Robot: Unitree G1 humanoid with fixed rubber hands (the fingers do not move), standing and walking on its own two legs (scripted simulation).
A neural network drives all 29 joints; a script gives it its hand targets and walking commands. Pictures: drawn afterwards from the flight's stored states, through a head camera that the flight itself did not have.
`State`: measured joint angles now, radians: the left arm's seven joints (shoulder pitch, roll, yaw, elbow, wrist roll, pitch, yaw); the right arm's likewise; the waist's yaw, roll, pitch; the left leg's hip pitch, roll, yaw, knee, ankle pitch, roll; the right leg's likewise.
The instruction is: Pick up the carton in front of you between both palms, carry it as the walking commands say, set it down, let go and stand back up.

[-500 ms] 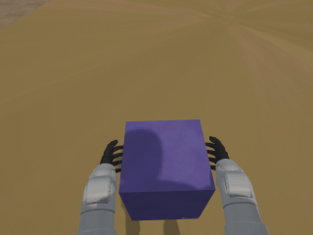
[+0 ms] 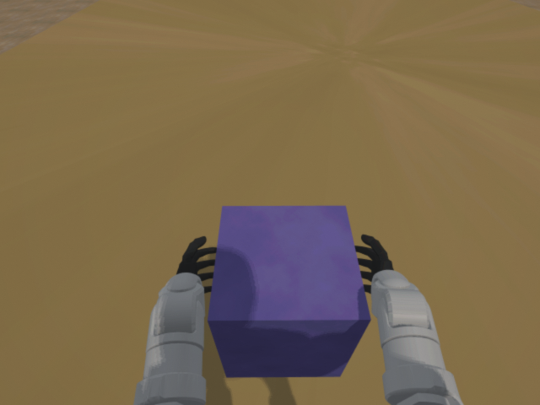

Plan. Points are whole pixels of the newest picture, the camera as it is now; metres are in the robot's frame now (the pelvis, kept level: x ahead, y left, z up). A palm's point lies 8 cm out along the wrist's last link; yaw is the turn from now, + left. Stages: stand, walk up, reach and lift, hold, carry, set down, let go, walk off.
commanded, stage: hold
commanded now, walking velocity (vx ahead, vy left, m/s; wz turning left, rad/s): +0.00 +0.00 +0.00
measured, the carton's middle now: (283, 295) +0.32 +0.00 -0.03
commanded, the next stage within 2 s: set down in 0.02 s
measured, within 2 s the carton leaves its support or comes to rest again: neither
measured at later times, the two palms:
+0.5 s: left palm (192, 288) +0.34 +0.17 -0.04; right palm (350, 276) +0.36 -0.13 -0.04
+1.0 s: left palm (201, 310) +0.39 +0.18 -0.21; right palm (328, 297) +0.42 -0.12 -0.21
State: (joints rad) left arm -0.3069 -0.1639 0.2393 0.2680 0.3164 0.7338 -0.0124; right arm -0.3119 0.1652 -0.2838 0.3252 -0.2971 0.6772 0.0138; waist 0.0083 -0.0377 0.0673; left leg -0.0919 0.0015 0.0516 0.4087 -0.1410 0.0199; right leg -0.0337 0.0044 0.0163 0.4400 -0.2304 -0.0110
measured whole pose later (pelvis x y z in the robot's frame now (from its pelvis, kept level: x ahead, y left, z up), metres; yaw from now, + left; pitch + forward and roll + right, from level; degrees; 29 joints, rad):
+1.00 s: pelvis -0.02 -0.01 -0.14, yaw -2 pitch +37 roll +0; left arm -0.78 -0.11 0.55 0.52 0.30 0.29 -0.04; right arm -0.83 0.12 -0.46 0.61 -0.27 0.26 -0.04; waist 0.08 -0.06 -0.11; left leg -1.50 0.01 -0.02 1.21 -0.36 -0.02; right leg -1.45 0.07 0.02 1.26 -0.46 -0.01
